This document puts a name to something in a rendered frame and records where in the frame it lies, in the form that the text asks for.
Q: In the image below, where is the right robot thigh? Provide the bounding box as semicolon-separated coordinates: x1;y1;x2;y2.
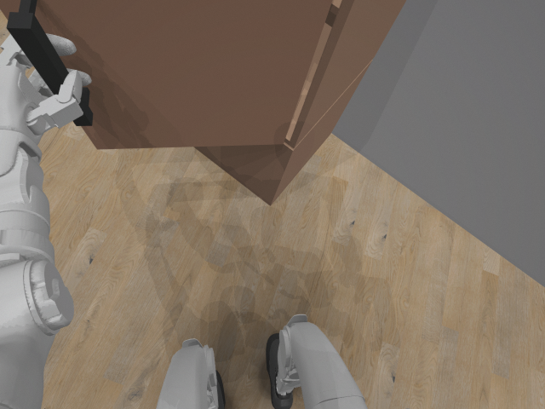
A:
279;322;368;409

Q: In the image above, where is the robot left upper arm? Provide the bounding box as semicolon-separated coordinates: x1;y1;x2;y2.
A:
0;259;74;409

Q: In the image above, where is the right robot shin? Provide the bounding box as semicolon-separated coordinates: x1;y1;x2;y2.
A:
276;314;307;395

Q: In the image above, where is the robot left forearm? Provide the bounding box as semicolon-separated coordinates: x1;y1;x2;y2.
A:
0;129;55;268

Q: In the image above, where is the cupboard door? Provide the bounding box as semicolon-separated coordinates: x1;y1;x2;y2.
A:
0;0;332;150

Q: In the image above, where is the handle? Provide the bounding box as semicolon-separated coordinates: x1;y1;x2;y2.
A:
7;0;93;126

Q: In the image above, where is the robot left hand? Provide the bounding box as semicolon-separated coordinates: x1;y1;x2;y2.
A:
0;33;92;145

